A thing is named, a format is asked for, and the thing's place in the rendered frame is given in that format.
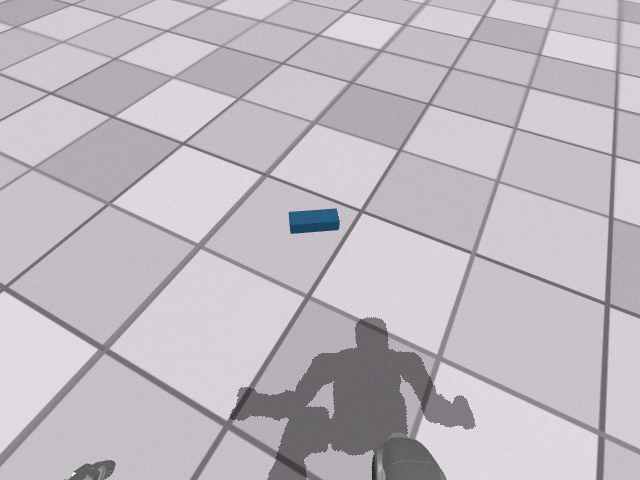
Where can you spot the left robot hand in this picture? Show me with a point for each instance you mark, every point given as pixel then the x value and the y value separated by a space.
pixel 98 471

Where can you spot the carton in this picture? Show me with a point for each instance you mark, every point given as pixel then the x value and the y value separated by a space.
pixel 313 221

